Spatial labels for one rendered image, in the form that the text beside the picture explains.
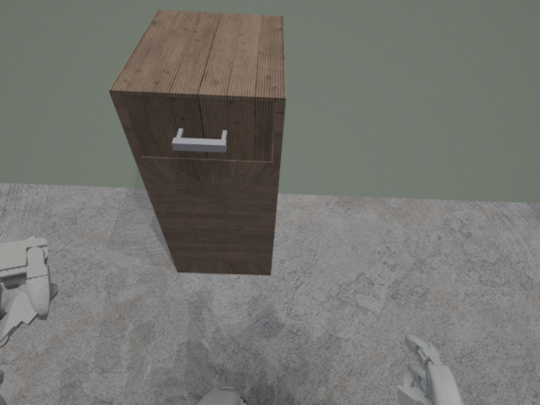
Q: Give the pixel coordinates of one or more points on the left robot hand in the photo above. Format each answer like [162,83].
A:
[23,265]

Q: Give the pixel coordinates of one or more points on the drawer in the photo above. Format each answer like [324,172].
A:
[156,121]

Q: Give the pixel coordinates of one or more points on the cabinet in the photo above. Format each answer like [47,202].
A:
[216,215]

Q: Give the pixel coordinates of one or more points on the handle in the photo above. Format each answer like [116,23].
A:
[199,144]

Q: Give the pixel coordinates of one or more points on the left robot shin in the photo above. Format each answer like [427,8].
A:
[229,389]

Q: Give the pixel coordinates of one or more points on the right robot hand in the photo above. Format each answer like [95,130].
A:
[437,383]

